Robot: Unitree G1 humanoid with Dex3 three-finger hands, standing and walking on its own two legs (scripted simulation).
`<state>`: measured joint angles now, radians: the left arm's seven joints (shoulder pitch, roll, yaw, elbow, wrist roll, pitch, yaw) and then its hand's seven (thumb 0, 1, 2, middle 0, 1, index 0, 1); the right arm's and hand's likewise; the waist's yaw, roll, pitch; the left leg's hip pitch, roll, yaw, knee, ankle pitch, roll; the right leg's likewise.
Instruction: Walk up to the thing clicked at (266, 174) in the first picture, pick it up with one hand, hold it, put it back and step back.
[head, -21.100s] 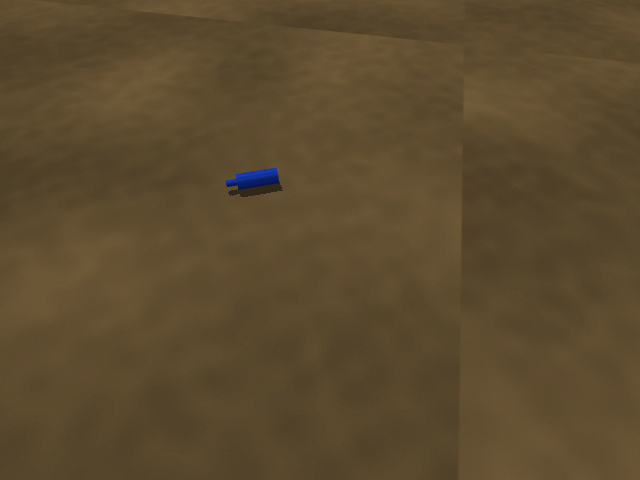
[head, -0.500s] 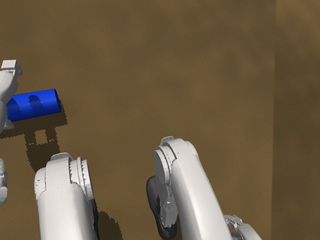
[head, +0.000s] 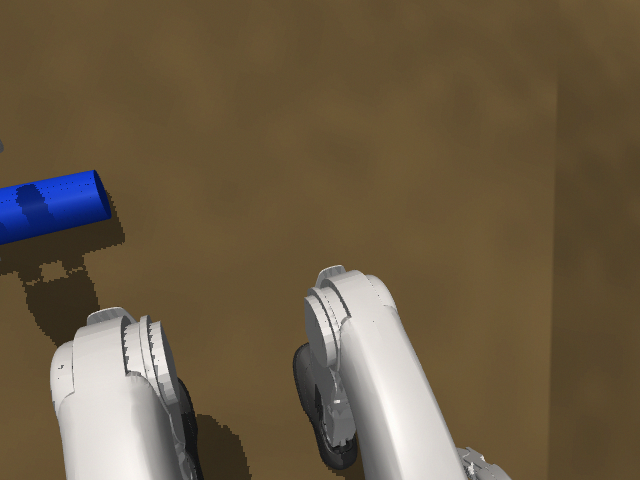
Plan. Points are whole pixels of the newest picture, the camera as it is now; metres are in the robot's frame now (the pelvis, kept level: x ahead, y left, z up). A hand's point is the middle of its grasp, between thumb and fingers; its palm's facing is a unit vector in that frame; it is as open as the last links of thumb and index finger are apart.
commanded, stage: close in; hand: left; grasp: from above
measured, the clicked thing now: (6, 215) +0.47 +0.34 -0.29
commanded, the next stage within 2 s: rest palm in 0.16 s
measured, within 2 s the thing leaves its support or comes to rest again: neither
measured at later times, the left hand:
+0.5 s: hand (6, 210) +0.46 +0.31 -0.22, palm faces -0.44 -0.11 -0.89, open 14.3 cm
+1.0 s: hand (18, 214) +0.46 +0.31 -0.25, palm faces -0.43 -0.14 -0.89, open 14.5 cm
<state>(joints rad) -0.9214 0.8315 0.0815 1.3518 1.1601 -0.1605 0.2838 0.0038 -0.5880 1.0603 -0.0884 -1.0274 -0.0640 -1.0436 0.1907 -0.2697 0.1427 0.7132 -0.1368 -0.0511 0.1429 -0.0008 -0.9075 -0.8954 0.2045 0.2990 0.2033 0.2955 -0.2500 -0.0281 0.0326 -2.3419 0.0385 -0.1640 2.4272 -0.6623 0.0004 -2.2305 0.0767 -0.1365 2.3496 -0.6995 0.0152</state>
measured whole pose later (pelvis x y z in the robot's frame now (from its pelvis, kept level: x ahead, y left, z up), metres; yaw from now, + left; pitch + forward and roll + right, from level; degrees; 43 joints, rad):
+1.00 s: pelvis +0.00 +0.01 -0.02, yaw -4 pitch +28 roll -13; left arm -1.01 0.98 0.15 1.66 1.27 -0.23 0.55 0.00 -0.58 1.06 -0.08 -0.94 -0.04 -0.97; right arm 0.13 -0.32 0.26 0.68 -0.23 -0.19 0.21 0.00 -0.90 -0.90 0.20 0.30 0.20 0.30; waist -0.35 -0.13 0.13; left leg -2.36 0.05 -0.24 2.53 -0.69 0.00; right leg -2.22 0.11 -0.20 2.40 -0.69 0.03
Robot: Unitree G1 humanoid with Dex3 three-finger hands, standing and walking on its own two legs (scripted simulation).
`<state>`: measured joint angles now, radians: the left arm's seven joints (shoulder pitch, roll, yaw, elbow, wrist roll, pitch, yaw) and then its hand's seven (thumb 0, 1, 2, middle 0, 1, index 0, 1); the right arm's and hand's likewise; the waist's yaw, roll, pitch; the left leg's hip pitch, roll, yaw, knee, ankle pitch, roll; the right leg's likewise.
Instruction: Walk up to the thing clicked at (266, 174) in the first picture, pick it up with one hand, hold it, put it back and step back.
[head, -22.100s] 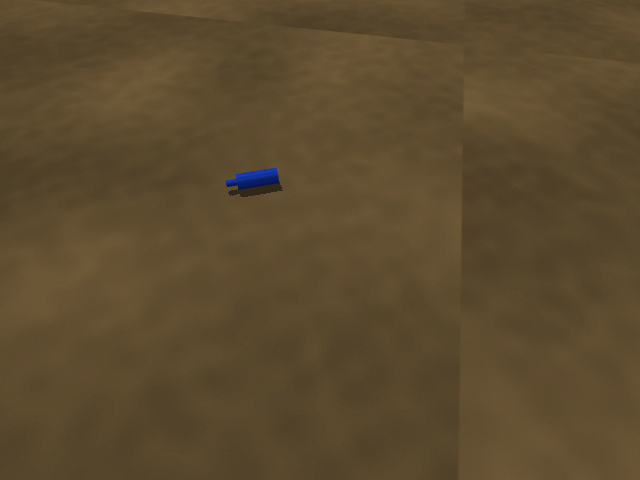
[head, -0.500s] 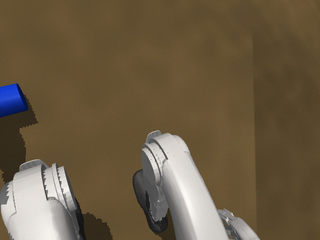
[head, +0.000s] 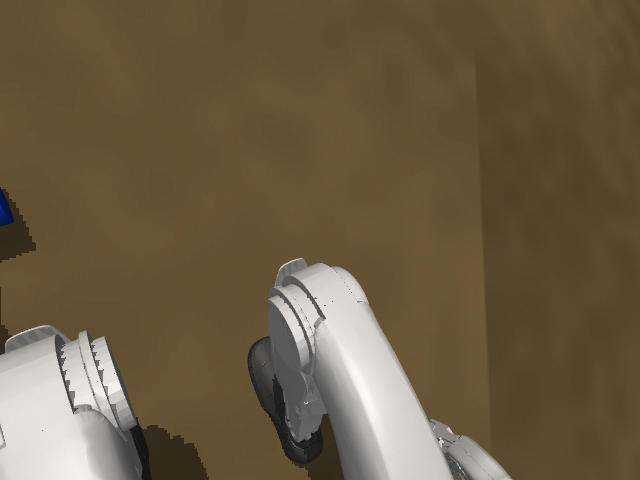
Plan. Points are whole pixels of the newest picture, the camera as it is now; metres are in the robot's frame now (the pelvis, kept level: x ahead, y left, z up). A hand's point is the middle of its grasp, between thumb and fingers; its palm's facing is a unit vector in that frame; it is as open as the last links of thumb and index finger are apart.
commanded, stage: rest palm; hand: left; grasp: from above
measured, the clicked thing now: out of the picture +0.44 +0.37 -0.27
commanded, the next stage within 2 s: close in 0.28 s
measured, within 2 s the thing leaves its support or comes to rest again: neither
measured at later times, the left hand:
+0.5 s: hand out of the picture +0.43 +0.34 -0.24, palm faces -0.43 -0.17 -0.89, open 13.9 cm
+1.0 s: hand out of the picture +0.43 +0.34 -0.24, palm faces -0.44 -0.18 -0.88, open 11.9 cm
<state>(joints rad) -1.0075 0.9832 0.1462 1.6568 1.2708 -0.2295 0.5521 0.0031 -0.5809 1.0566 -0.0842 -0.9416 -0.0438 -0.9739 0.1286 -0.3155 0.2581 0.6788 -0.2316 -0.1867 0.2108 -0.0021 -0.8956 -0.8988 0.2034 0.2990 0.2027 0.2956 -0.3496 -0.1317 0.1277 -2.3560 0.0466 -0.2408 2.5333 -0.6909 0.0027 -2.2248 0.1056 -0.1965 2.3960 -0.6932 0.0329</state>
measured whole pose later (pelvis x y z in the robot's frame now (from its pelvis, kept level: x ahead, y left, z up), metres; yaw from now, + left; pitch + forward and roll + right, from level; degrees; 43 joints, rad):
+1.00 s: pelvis +0.00 +0.00 +0.00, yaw -1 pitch +26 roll -14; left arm -1.01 1.03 0.12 1.70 1.23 -0.23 0.57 0.00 -0.20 0.87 -0.29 -0.94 -0.30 -0.93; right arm 0.10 -0.33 0.31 0.67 -0.25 -0.22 0.23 0.00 -0.90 -0.90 0.20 0.30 0.20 0.30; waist -0.36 -0.15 0.17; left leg -2.34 0.05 -0.27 2.54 -0.69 0.00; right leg -2.20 0.12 -0.22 2.38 -0.68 0.04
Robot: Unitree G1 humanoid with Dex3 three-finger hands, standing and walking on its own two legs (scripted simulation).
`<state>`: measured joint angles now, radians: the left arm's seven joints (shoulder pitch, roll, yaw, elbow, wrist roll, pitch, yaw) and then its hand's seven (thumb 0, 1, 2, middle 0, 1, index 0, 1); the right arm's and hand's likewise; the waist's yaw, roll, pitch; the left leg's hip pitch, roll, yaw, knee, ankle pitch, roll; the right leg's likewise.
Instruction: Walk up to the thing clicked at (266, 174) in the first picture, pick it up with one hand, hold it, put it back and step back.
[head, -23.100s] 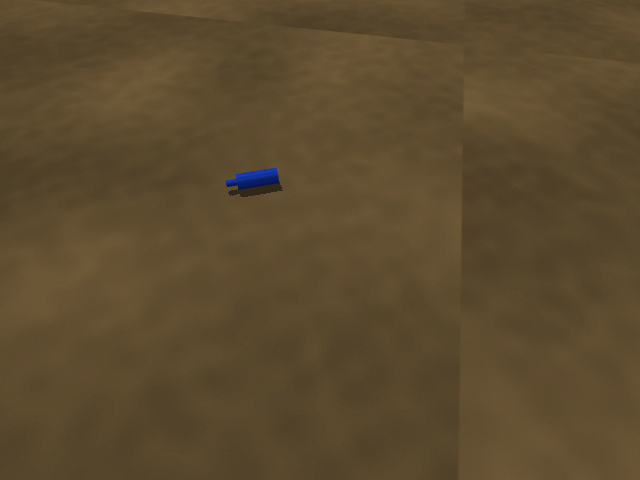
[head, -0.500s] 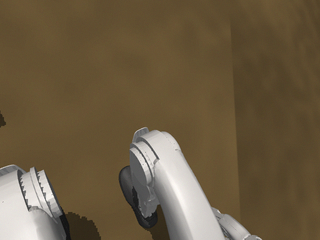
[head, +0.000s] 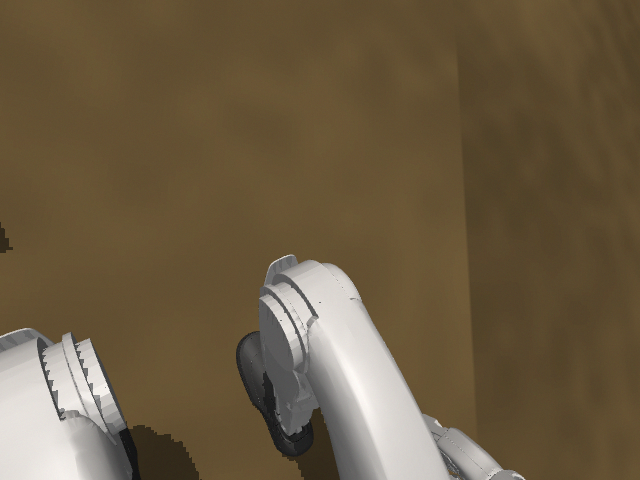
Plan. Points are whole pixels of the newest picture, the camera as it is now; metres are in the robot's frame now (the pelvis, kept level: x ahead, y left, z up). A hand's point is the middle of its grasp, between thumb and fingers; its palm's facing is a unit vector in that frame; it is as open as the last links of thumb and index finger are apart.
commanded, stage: close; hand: left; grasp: from above
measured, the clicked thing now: out of the picture +0.44 +0.38 -0.27
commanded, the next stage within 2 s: settle in 0.90 s
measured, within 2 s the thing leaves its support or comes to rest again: leaves its support in 1.36 s
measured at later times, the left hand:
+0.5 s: hand out of the picture +0.43 +0.35 -0.25, palm faces -0.41 -0.18 -0.89, open 10.6 cm
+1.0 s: hand out of the picture +0.43 +0.35 -0.24, palm faces -0.41 -0.18 -0.89, open 10.4 cm
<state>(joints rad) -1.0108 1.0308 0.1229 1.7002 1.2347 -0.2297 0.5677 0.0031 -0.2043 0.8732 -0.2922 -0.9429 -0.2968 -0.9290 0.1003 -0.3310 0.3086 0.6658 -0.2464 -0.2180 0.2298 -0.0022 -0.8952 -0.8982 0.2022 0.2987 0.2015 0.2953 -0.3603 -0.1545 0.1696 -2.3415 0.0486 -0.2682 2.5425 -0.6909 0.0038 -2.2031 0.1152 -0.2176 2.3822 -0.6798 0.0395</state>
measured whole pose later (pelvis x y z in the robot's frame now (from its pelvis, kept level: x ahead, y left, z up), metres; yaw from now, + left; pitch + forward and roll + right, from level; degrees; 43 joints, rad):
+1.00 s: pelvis +0.00 +0.00 +0.00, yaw +0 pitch +25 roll -14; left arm -1.01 1.05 0.13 1.70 1.22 -0.23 0.59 0.01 0.00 0.55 -0.56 -0.69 -0.58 -0.66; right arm 0.09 -0.34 0.33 0.65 -0.26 -0.22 0.23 0.00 -0.90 -0.90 0.20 0.30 0.20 0.29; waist -0.37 -0.17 0.19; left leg -2.33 0.05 -0.28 2.55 -0.69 0.00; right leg -2.20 0.12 -0.22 2.38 -0.67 0.04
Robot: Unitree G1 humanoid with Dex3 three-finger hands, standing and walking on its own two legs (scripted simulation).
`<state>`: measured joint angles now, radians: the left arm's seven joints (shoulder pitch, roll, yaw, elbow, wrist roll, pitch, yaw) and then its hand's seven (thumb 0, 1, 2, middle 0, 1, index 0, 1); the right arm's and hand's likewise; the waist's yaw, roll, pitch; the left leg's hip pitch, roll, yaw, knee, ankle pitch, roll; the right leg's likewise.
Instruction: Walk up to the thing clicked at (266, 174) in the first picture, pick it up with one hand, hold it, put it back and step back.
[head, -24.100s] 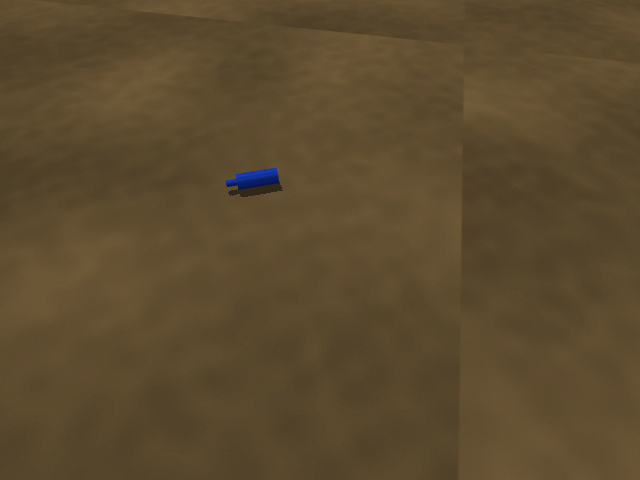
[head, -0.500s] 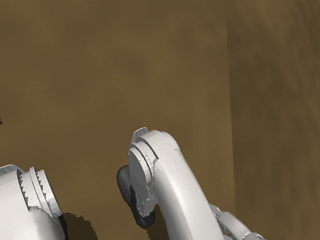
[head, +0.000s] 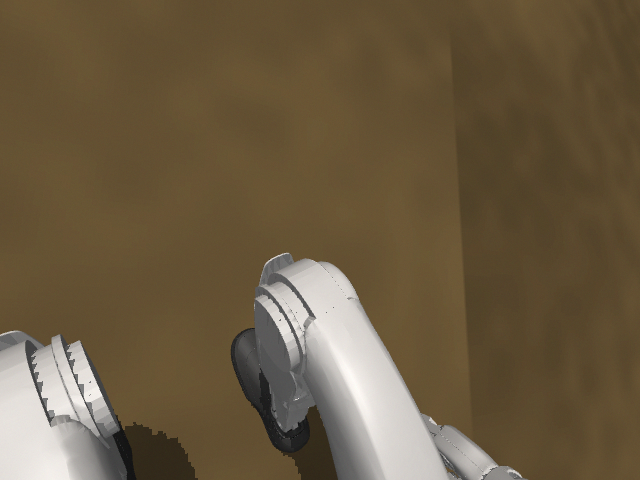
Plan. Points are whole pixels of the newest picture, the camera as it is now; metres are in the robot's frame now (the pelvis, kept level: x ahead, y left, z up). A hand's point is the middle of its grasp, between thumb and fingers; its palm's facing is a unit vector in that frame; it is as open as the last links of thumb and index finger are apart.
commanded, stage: settle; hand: left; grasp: from above
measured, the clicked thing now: out of the picture +0.44 +0.38 -0.27
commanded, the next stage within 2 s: lift in 0.96 s
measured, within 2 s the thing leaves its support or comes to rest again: leaves its support in 0.36 s
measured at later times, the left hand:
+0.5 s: hand out of the picture +0.43 +0.36 -0.21, palm faces -0.37 -0.15 -0.92, open 10.2 cm
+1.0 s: hand out of the picture +0.42 +0.36 -0.13, palm faces -0.43 -0.14 -0.89, open 10.2 cm
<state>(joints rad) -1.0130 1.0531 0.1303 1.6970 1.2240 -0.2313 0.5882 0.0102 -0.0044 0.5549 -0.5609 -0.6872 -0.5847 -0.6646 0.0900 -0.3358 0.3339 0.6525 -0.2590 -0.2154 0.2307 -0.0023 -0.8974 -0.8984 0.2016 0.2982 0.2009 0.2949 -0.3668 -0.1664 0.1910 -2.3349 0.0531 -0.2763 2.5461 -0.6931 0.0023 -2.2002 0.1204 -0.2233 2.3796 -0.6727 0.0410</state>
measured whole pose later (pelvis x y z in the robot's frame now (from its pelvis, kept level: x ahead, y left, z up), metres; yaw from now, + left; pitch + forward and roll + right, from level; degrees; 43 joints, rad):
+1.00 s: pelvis +0.00 -0.01 +0.03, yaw +6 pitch +32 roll -9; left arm -0.91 0.79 0.08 1.30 1.17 -0.15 0.27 0.01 -0.05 0.49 -0.70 -0.54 -0.73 -0.52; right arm 0.15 -0.30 0.13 0.68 -0.12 -0.06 0.17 0.00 -0.91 -0.90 0.20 0.30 0.20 0.29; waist -0.24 -0.02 0.00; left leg -2.32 0.03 -0.16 2.40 -0.65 0.00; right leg -2.21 0.07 -0.14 2.32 -0.69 0.02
